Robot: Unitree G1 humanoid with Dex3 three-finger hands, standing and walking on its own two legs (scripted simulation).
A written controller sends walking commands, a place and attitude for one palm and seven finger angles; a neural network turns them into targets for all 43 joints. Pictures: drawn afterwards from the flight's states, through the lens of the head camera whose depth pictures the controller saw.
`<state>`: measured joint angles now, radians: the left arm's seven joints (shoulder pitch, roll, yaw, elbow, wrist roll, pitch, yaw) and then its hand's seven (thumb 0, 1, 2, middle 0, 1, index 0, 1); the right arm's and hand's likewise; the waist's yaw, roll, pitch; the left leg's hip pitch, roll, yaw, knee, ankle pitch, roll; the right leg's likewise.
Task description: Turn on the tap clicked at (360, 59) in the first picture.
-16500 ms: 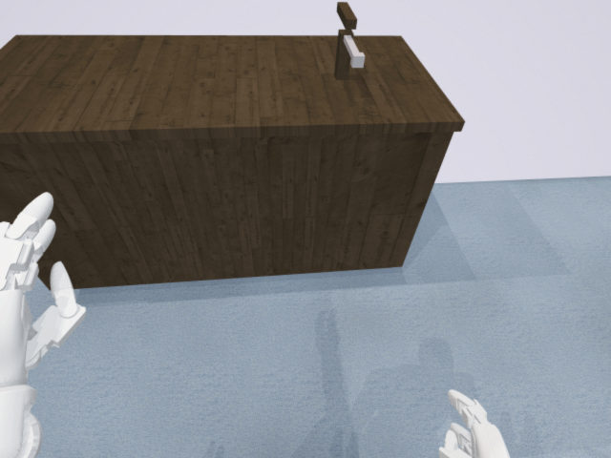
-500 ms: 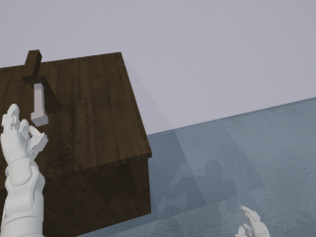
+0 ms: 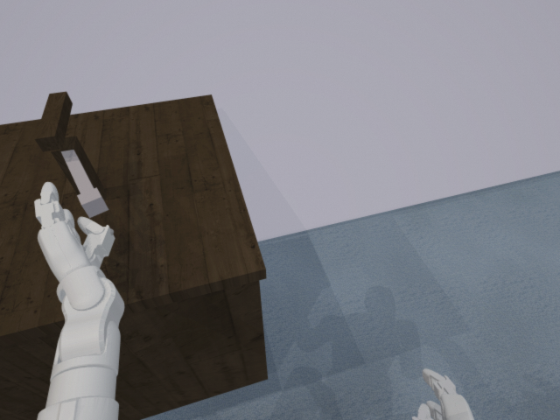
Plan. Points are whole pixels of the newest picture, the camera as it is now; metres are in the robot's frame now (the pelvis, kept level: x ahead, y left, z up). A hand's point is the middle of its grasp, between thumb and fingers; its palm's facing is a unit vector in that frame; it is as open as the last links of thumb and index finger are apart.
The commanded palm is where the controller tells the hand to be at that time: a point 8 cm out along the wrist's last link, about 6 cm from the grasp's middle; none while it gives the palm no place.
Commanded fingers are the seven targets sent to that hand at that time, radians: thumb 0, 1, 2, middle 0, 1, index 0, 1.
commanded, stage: push the lever round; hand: left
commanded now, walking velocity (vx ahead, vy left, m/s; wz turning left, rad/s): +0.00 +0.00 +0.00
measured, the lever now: (93, 202) +0.38 +0.31 +0.11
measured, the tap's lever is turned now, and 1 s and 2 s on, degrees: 20 48 77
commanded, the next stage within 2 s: lift the hand up off the lever in 1.90 s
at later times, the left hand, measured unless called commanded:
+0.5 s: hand (141, 216) +0.37 +0.24 +0.10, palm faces +0.74 -0.66 -0.07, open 7.5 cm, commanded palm +0.32 +0.26 +0.10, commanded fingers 0.00 0.90 0.90 -0.15 -0.15 -0.15 -0.15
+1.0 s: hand (167, 197) +0.41 +0.21 +0.10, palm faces +0.81 -0.58 -0.11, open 7.5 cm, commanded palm +0.36 +0.23 +0.10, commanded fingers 0.00 0.90 0.90 -0.15 -0.15 -0.15 -0.15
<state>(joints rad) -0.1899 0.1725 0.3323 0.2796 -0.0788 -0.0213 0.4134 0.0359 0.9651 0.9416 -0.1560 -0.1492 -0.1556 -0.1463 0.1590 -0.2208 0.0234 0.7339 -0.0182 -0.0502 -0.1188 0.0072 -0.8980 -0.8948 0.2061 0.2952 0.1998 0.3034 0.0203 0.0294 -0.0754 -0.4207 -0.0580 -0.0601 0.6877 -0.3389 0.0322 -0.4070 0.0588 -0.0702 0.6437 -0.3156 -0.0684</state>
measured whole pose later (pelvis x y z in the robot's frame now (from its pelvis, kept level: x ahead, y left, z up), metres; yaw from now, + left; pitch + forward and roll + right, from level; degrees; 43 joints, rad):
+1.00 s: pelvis +0.00 -0.01 -0.01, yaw +1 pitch +8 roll -1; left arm -0.54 0.04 0.30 0.56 0.08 0.07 0.83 0.00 0.95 0.94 -0.16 -0.15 -0.16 -0.15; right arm 0.16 -0.20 -0.02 0.78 -0.06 0.05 -0.04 0.01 -0.90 -0.89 0.20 0.29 0.20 0.30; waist -0.02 0.03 -0.12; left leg -0.51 -0.06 -0.07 0.74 -0.36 0.02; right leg -0.50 0.06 -0.09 0.70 -0.34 -0.08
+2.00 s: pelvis +0.00 -0.03 -0.02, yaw +1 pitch +14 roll +0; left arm -0.87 0.17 0.48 0.95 0.16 -0.01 0.91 0.02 0.90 0.90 -0.16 -0.15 -0.10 -0.12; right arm 0.25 -0.21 -0.03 0.80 -0.10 0.02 0.01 0.00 -0.90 -0.89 0.20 0.29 0.20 0.30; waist -0.11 0.03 -0.15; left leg -0.66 -0.04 -0.08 0.79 -0.37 0.00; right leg -0.64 0.07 -0.10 0.75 -0.35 -0.11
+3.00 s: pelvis +0.02 -0.01 +0.00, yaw +0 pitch +8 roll +0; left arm -0.70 0.07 0.41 0.64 0.10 0.17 0.87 0.02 0.90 0.90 -0.16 -0.15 -0.16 -0.15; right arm 0.24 -0.20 -0.03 0.79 -0.07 0.03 0.01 0.00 -0.90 -0.89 0.20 0.29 0.20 0.30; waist -0.05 0.04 -0.14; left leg -0.44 -0.05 -0.06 0.65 -0.35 0.02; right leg -0.43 0.07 -0.07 0.62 -0.33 -0.08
